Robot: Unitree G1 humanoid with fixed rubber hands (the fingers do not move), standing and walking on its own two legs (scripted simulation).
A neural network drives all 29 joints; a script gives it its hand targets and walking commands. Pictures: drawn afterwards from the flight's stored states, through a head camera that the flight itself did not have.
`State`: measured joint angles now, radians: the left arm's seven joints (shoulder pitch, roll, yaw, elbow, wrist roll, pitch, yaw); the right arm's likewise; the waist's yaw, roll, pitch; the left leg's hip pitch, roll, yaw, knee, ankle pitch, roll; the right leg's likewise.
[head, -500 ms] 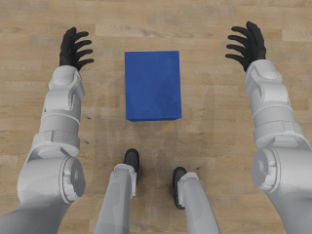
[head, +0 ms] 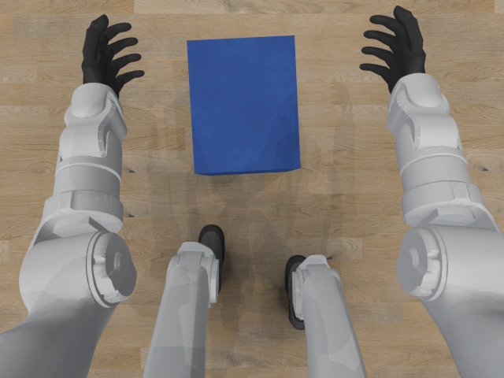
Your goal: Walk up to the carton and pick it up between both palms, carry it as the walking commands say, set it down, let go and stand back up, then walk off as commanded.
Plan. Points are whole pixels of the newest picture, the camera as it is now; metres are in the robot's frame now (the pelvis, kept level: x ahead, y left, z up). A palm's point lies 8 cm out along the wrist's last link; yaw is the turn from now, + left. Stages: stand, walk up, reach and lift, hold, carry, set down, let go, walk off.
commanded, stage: reach and lift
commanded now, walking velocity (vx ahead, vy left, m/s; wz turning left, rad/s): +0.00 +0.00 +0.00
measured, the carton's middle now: (244, 116) +0.54 +0.06 -0.46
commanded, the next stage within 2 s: none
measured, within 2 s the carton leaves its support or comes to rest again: neither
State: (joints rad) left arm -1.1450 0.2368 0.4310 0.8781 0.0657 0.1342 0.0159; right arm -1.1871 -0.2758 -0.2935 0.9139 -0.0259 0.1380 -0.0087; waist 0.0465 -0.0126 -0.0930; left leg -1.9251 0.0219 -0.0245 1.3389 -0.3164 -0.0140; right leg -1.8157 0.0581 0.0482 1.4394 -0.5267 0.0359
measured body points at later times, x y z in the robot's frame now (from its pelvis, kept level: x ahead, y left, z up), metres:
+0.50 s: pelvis -0.03 +0.00 -0.13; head +0.33 +0.02 +0.14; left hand +0.51 +0.23 -0.28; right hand +0.54 -0.16 -0.28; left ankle +0.11 +0.13 -0.54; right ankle +0.04 -0.13 -0.54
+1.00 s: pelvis -0.04 +0.00 -0.21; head +0.35 -0.01 +0.02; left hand +0.50 +0.23 -0.40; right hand +0.53 -0.16 -0.41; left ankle +0.11 +0.13 -0.54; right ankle +0.04 -0.13 -0.54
